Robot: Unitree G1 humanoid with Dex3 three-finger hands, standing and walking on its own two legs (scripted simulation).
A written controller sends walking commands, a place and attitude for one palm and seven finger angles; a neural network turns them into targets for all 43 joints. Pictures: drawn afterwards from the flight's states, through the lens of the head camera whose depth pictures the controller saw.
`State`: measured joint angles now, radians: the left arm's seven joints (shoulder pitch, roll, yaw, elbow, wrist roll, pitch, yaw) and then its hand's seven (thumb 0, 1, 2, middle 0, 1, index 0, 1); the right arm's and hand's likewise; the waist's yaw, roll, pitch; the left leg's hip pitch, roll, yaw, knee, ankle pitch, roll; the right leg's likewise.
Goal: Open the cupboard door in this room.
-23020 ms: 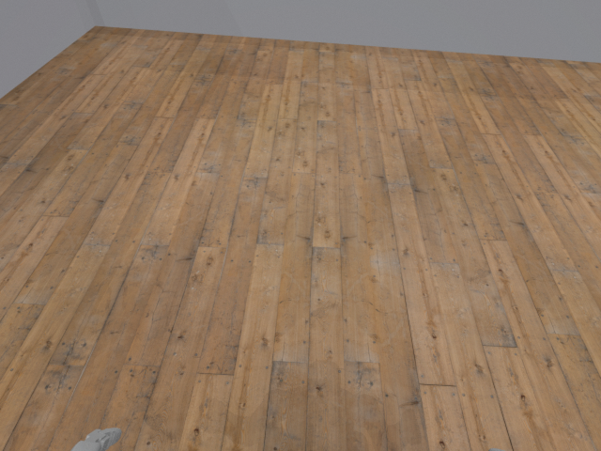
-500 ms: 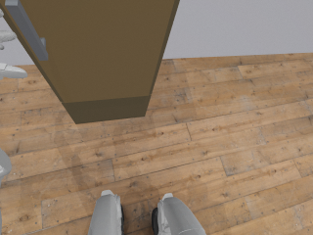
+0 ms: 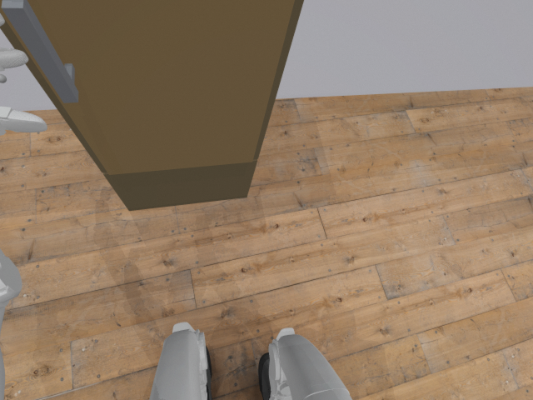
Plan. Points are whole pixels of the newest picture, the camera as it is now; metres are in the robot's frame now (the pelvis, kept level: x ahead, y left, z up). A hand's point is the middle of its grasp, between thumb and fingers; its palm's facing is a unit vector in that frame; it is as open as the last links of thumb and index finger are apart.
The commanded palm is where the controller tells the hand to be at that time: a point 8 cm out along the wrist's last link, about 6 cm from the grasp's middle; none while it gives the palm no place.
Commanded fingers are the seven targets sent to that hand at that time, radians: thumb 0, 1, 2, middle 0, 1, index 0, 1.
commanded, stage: slide the fingers in behind the handle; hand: left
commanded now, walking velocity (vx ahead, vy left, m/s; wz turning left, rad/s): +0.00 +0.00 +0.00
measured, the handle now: (47, 45) +0.57 +0.25 +0.08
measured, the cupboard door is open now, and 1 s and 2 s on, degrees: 0 0 0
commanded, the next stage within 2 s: close the thumb around the handle in 1.42 s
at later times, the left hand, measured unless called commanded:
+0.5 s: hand (18, 83) +0.51 +0.28 +0.07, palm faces +0.16 -0.99 +0.00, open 14.4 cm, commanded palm +0.51 +0.28 +0.07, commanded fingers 0.00 -0.50 0.30 -0.30 -1.20 -0.30 -1.20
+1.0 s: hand (69, 74) +0.53 +0.22 +0.07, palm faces +0.13 -0.99 -0.03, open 13.7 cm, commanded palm +0.51 +0.25 +0.07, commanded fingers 0.00 -0.50 0.30 -0.30 -1.20 -0.30 -1.20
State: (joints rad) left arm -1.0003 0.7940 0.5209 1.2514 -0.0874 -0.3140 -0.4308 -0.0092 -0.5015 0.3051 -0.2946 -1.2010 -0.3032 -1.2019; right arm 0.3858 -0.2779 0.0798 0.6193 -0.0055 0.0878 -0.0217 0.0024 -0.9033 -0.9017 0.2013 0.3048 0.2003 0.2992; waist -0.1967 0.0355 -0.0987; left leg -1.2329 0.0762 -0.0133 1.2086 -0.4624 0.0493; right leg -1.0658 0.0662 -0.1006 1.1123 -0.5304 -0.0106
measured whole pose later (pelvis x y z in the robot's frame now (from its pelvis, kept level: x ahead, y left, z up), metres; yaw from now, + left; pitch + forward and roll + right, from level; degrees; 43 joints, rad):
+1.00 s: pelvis +0.00 -0.01 +0.00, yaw +1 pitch +26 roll -6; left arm -0.99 0.59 0.43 1.23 -0.04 -0.40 -0.18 -0.01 -0.50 0.31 -0.32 -1.22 -0.33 -1.26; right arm 0.38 -0.26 0.06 0.63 -0.04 0.05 0.02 0.00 -0.90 -0.90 0.20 0.30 0.20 0.30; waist -0.20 0.05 -0.12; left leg -1.19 0.07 -0.02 1.20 -0.46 0.04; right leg -1.04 0.06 -0.10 1.13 -0.54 -0.02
